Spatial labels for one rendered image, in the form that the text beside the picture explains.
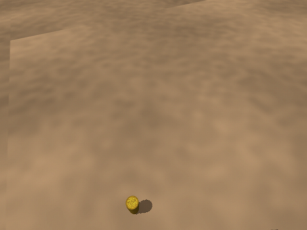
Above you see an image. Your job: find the cup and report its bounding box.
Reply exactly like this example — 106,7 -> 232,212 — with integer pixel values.
126,196 -> 139,214

